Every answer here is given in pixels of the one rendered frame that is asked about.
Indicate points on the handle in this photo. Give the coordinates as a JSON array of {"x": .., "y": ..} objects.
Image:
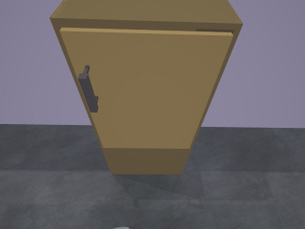
[{"x": 86, "y": 86}]

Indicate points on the cupboard door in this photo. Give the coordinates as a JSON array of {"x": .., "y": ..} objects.
[{"x": 152, "y": 85}]

